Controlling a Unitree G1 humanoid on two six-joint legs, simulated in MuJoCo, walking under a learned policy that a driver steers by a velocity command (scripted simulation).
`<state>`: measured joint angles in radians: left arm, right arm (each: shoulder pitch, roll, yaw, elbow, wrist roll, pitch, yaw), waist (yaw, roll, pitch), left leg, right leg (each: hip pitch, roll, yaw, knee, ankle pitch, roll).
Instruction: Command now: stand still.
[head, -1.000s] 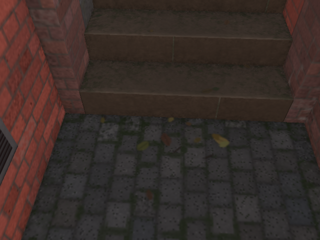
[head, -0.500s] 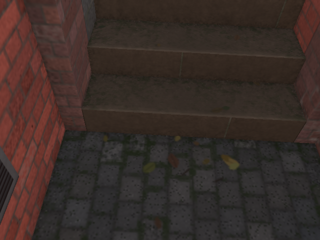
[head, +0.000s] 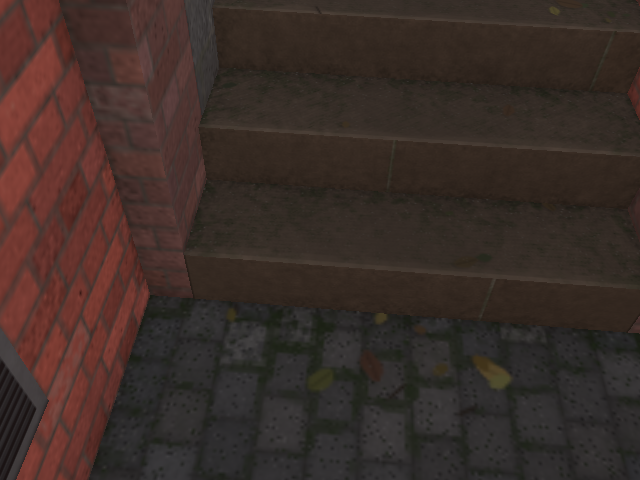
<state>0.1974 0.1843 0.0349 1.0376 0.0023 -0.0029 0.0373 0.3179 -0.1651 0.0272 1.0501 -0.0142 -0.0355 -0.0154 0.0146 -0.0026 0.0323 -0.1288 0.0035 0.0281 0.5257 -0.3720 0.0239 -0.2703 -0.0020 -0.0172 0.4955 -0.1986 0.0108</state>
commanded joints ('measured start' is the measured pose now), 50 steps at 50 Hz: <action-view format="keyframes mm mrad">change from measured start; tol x16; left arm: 1 42 98 20 2 -1 -11 6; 31 93 102 4 88 -6 22 25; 34 -130 136 21 -34 -29 -20 -2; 45 -182 86 5 -124 -44 -112 -72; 48 -84 143 22 -118 -51 -113 -76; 50 263 237 79 -26 -60 -112 -63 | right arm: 1 89 -110 -20 -4 4 -32 7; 50 118 -228 -95 -131 14 -41 4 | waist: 1 -7 20 54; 31 -10 44 -2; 35 -72 173 247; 46 -39 122 160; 50 199 100 -63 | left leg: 1 -152 49 -61 -163 250 3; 30 -128 51 -53 -214 285 16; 33 -40 248 -370 -406 -560 190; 34 8 391 -547 -498 -574 265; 39 240 313 -313 -462 -98 192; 47 13 281 -117 -463 5 164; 50 -126 191 11 63 523 102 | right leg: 1 134 -37 67 -29 257 -47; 30 145 -36 83 -63 188 -39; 31 134 9 32 -5 9 -42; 33 -216 56 -47 230 -304 -54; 37 -666 -133 81 547 -150 -78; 47 -248 -82 -54 149 25 -47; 50 265 18 -113 168 -53 -109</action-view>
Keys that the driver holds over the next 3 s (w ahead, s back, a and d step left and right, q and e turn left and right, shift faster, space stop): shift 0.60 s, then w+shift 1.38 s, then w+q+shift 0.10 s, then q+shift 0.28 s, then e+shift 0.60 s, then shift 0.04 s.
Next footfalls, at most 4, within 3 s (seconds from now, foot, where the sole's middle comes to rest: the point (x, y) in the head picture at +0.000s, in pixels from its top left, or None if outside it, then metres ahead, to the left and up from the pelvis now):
1.00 right None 0.27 -0.21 -0.77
1.54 left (349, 387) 0.73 -0.04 -0.77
1.98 right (445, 234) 1.05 -0.27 -0.60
2.32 left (381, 101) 1.35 -0.11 -0.43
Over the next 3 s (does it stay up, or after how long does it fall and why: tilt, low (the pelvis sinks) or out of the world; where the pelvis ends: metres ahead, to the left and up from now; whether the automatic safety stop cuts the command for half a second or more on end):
stays up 1.45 -0.20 0.48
